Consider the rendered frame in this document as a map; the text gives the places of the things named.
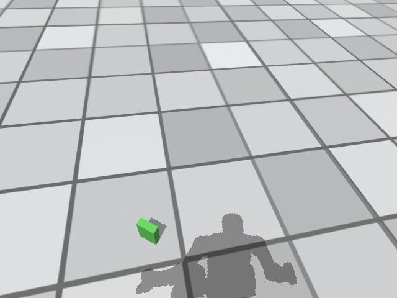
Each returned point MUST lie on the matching carton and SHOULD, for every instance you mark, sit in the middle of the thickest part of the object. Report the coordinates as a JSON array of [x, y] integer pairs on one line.
[[148, 231]]

